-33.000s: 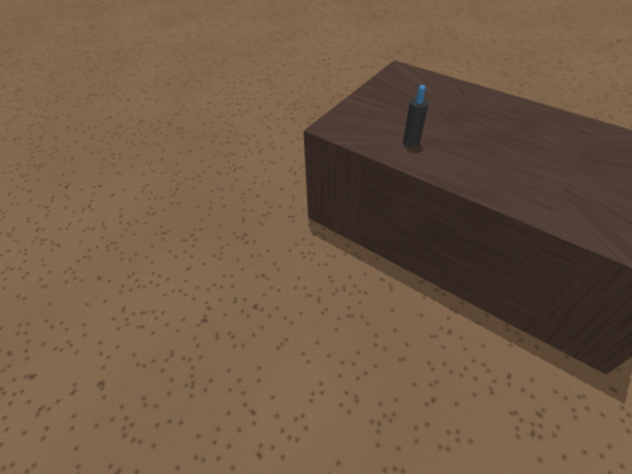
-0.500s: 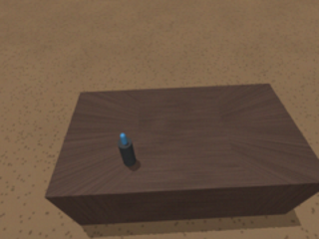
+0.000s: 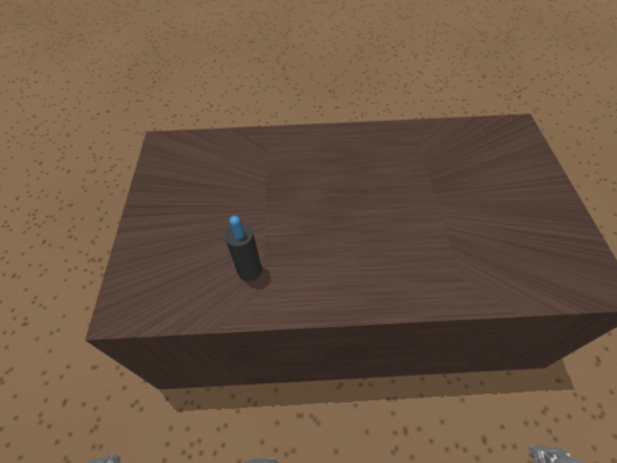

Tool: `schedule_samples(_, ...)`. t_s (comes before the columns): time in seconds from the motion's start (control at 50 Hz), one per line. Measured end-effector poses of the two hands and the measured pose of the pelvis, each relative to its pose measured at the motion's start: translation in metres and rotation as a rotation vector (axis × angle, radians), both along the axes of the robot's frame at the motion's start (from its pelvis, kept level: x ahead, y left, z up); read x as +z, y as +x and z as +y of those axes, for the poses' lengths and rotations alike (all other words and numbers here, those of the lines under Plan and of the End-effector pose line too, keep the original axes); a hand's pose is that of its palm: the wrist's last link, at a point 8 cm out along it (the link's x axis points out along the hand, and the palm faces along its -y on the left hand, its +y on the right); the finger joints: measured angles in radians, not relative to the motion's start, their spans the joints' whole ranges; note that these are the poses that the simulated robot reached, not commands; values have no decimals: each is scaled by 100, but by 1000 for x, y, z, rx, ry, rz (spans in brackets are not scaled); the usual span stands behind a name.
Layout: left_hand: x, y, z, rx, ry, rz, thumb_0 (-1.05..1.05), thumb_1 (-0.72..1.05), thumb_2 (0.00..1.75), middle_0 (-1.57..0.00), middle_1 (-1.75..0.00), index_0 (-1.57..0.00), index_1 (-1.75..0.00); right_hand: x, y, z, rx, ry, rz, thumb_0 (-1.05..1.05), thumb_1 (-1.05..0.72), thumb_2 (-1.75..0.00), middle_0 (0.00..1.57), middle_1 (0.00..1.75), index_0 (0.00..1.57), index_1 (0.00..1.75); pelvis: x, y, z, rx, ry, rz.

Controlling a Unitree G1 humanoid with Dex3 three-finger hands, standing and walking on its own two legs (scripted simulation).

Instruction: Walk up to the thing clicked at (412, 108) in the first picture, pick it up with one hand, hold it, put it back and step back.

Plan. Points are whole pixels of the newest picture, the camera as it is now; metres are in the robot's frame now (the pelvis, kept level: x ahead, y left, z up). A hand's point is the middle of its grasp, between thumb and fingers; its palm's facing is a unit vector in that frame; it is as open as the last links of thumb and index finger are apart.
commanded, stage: step back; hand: left
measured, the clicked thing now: (242, 246) +0.54 +0.16 -0.22
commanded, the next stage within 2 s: none
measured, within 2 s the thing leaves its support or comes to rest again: neither
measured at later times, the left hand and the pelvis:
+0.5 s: hand out of the picture -0.04 +0.22 -0.14, palm faces -0.01 -0.90 -0.43, open 7.4 cm; pelvis -0.09 -0.04 +0.00, yaw +0 degrees
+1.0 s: hand out of the picture -0.13 +0.26 -0.15, palm faces +0.02 -0.92 -0.40, open 7.4 cm; pelvis -0.22 -0.02 +0.00, yaw +0 degrees
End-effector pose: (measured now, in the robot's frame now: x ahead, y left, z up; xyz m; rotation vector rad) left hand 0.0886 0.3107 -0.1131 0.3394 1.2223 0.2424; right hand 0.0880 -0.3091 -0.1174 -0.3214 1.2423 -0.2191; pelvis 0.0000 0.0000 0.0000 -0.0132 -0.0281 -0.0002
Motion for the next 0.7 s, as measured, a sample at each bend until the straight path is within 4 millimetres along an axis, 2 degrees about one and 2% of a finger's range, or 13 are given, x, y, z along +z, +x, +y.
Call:
schedule_samples(0.1, -6, -5, 9, -15, 15, -18, 0, 91, 90, -20, -30, -20, -30, -4, -12, -3, 5, -16, -12, 1, -91, -90, 20, 30, 20, 30, -9, -17, 3, -6, 11, -6)
schedule_samples(0.2, -2, -24, -1, -13, 25, -13, 0, 91, 90, -20, -30, -20, -30, -6, -27, -9, 34, -9, -24, 1, -91, -90, 20, 30, 20, 30, -9, -37, -10, -3, 1, 8)
schedule_samples(0.26, -1, -46, -13, -11, 32, -3, 0, 91, 90, -20, -30, -20, -30, -12, -31, -17, 43, -1, -48, 1, -91, -90, 20, 30, 21, 30, -11, -50, -20, -23, 10, 20)
schedule_samples(0.34, -3, -85, -32, -10, 58, 28, 0, 91, 90, -20, -30, -20, -30, -29, -37, -31, 30, 22, -85, 1, -91, -90, 20, 30, 21, 30, -21, -70, -34, -27, -4, -1)
schedule_samples(0.44, 11, -127, -48, 7, 51, 78, 0, 91, 90, -21, -30, -20, -30, -25, -63, -32, 21, 50, -47, 1, -91, -90, 20, 30, 20, 30, -7, -85, -41, -31, 42, 6)
schedule_samples(0.5, 18, -133, -48, 16, 58, 66, 1, 91, 90, -21, -30, -20, -30, -23, -85, -35, 30, 43, -10, 1, -91, -90, 20, 30, 20, 30, -2, -93, -42, -7, 46, 27)
schedule_samples(0.58, 20, -130, -44, 18, 76, -14, 1, 90, 90, -21, -30, -20, -30, -24, -110, -38, 63, 13, 50, 1, -91, -90, 20, 30, 20, 30, -4, -109, -41, 22, 37, 31)
schedule_samples(0.7, 6, -142, -28, 22, 58, -99, 0, 90, 90, -21, -30, -20, -30, -23, -124, -26, 116, -19, 39, 1, -91, -90, 20, 30, 20, 30, -14, -140, -31, 64, 16, 4)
